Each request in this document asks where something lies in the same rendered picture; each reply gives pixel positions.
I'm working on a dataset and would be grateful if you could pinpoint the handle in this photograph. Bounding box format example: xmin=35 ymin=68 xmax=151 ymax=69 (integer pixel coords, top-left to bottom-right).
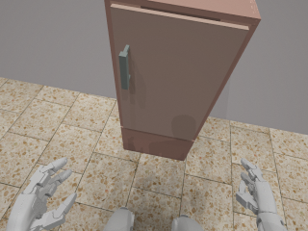
xmin=118 ymin=44 xmax=131 ymax=90

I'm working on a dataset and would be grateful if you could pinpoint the right robot forearm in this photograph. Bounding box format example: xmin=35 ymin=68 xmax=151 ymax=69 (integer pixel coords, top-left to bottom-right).
xmin=256 ymin=212 xmax=288 ymax=231

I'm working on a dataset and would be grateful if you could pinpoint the right robot hand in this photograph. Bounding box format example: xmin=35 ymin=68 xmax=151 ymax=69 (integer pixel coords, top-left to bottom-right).
xmin=236 ymin=158 xmax=277 ymax=216

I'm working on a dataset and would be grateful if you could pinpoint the robot thigh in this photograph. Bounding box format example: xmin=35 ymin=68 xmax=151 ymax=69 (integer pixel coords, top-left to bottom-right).
xmin=171 ymin=217 xmax=204 ymax=231
xmin=103 ymin=209 xmax=135 ymax=231

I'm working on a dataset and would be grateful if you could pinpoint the cupboard door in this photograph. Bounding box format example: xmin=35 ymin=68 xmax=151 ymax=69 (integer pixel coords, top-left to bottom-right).
xmin=110 ymin=4 xmax=249 ymax=141

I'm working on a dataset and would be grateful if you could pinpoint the left robot hand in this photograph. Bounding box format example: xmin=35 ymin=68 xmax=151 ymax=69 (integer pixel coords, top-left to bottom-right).
xmin=6 ymin=157 xmax=77 ymax=231

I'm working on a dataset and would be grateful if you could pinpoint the left robot thigh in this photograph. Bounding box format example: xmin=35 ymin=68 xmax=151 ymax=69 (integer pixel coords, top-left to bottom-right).
xmin=103 ymin=209 xmax=135 ymax=231

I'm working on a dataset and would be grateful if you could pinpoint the right robot thigh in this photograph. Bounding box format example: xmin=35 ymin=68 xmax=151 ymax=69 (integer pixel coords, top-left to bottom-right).
xmin=171 ymin=217 xmax=204 ymax=231

